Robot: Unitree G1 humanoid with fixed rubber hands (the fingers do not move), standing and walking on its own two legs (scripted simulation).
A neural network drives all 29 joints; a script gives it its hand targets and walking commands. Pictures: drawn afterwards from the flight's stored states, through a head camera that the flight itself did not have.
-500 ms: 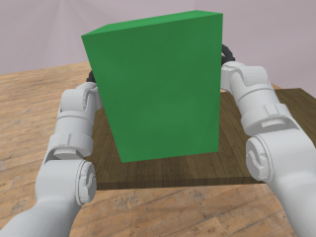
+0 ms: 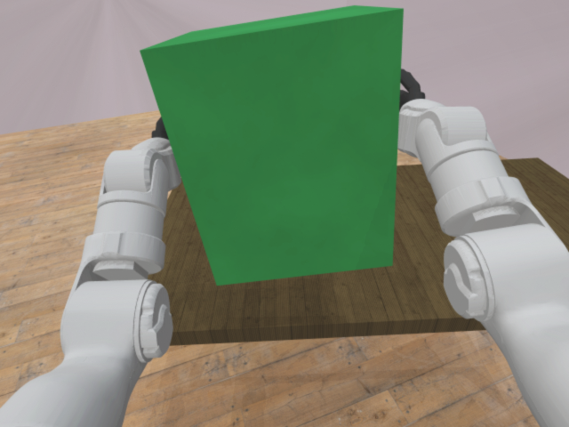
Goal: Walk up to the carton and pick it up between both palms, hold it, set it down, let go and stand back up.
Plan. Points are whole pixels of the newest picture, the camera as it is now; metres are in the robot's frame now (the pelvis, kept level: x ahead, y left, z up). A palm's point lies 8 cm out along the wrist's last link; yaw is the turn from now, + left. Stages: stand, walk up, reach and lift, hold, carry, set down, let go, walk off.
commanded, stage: hold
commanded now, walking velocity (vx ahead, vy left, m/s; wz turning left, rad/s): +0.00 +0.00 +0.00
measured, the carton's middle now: (286, 142) +0.40 +0.00 +0.29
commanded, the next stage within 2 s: none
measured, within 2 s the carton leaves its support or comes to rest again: neither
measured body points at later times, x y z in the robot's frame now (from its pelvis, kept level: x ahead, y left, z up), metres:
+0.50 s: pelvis +0.00 +0.00 +0.00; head -0.08 -0.01 +0.44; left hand +0.40 +0.16 +0.29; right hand +0.40 -0.17 +0.31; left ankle +0.08 +0.13 -0.74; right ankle +0.03 -0.12 -0.74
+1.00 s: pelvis +0.00 +0.00 +0.00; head -0.08 -0.01 +0.44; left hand +0.40 +0.16 +0.29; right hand +0.40 -0.17 +0.32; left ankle +0.08 +0.13 -0.74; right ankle +0.03 -0.12 -0.74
